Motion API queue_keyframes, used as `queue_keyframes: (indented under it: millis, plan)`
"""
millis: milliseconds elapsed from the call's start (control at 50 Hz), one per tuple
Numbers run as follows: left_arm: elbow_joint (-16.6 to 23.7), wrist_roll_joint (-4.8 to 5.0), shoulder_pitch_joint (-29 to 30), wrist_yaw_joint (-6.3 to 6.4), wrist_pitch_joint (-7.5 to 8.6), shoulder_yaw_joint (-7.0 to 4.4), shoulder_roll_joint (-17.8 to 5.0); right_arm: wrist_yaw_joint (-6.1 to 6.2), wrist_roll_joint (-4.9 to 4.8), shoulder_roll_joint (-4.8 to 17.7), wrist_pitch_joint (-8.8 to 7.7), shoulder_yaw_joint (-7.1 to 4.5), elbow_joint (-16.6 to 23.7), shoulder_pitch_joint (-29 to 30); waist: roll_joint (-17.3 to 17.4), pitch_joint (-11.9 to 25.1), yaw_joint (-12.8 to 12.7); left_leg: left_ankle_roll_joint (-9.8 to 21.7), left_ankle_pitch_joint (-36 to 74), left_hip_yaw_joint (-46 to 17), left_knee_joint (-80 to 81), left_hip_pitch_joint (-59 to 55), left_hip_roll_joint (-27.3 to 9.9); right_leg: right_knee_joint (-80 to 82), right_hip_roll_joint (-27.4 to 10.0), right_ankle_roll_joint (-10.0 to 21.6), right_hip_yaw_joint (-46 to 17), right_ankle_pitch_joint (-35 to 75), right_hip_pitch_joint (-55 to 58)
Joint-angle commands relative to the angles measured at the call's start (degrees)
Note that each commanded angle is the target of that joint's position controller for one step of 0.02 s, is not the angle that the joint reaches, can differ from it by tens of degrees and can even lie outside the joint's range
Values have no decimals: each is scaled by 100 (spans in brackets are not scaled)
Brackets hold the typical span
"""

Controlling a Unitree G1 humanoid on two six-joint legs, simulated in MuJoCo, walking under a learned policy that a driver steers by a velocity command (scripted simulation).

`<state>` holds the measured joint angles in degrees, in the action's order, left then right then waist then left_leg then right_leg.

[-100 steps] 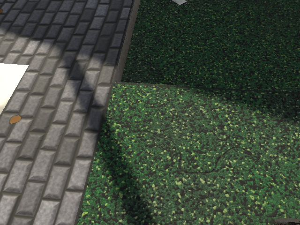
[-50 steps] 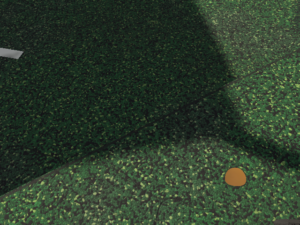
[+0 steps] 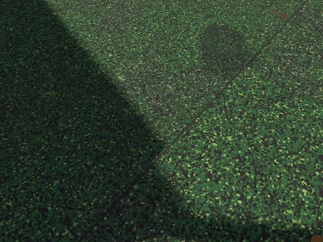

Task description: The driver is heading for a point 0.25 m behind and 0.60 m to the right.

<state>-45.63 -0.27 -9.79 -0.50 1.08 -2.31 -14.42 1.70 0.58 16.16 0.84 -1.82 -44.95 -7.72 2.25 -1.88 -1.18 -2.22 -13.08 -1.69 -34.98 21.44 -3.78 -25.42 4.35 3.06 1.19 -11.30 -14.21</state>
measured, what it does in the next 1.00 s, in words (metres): steps on the spot: left foot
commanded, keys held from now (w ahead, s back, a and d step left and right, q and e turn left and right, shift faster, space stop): no key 1.00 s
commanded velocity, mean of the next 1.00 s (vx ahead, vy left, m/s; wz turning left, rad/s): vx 0.02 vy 0.00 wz -0.06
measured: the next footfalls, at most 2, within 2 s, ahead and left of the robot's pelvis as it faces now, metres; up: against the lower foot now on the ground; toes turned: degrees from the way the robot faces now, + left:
left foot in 0.02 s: +0.09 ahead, +0.13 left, +0.00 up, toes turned +0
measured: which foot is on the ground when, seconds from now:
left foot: up 0.00-0.00, down 0.02-1.00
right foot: down 0.00-1.00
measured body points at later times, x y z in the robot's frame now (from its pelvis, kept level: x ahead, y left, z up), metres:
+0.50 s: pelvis +0.04 +0.01 +0.00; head +0.05 +0.00 +0.45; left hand +0.17 +0.27 -0.13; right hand +0.15 -0.26 -0.12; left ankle +0.05 +0.13 -0.74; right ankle +0.02 -0.10 -0.74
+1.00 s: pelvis +0.04 +0.01 +0.00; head +0.05 +0.00 +0.45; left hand +0.12 +0.26 -0.14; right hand +0.09 -0.26 -0.14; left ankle +0.05 +0.14 -0.74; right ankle +0.02 -0.10 -0.74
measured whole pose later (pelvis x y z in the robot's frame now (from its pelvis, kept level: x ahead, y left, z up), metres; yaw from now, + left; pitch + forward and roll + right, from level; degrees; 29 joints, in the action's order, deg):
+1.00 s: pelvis +0.04 +0.01 +0.00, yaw -3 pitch -2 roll +0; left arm -64.9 0.0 -7.7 1.5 -0.6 -1.8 -12.9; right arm 2.5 0.3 13.8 0.1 -1.9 -58.4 -11.8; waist 0.5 -2.3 0.4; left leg -0.8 -13.5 2.2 -25.3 9.8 -1.6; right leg -25.7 1.9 1.3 -2.1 -15.2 -8.4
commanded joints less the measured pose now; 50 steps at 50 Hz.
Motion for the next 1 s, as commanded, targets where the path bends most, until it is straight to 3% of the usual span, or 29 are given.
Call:
queue_keyframes:
  millis: [20,40,60,80,100,140,180,300,700,1000]
  plan:
    - [292,64,287,66,-5,-123,-657,45,88,762,-68,-225,295,-373,-410,388,361,289,1241,-266,1044,-1383,-237,234,-1100,457,-1256,174,-595]
    - [259,-29,-95,79,7,-92,-494,64,102,1131,-79,-290,363,-368,344,523,63,575,2098,-727,1084,-1679,-853,-335,-563,147,-835,-521,-806]
    - [235,-3,-224,143,-29,-67,-336,29,90,987,-83,-273,278,-216,1130,589,-51,1051,1331,-1102,1416,-1190,-1188,-626,-195,-131,-310,-1038,-604]
    - [216,-37,-86,165,-66,-93,-495,-17,64,594,-118,-160,362,92,1031,491,-48,1118,891,-1197,1577,-913,-1136,-617,-307,-232,-351,-892,-312]
    - [225,-48,27,172,-108,-123,-562,-47,52,477,-148,-124,376,271,948,459,-69,932,728,-1003,1508,-854,-930,-450,-361,-231,-376,-518,-158]
    - [136,-90,-7,174,-217,-156,-687,-93,10,534,-218,-130,399,324,571,447,-10,583,575,-549,1276,-750,-540,-152,-523,-167,-578,175,164]
    - [77,-2,75,146,-233,-177,-739,-104,15,647,-257,-156,345,148,54,438,112,364,721,-161,1013,-886,-239,-129,-588,7,-691,599,184]
    - [-206,14,146,141,-182,-157,-633,-64,-11,520,-207,-133,212,58,-307,532,178,346,1305,68,806,-1180,-111,-68,-670,27,-782,1149,328]
    - [-1359,24,375,205,-146,-99,-565,56,-15,465,-130,-157,-689,-191,-240,168,168,210,869,218,1227,-1355,28,339,-630,-33,-707,841,432]
    - [-1788,23,217,219,-127,-30,-487,106,-28,366,-126,-107,-1200,-504,-255,36,152,205,617,244,1300,-1272,75,487,-574,-50,-624,509,291]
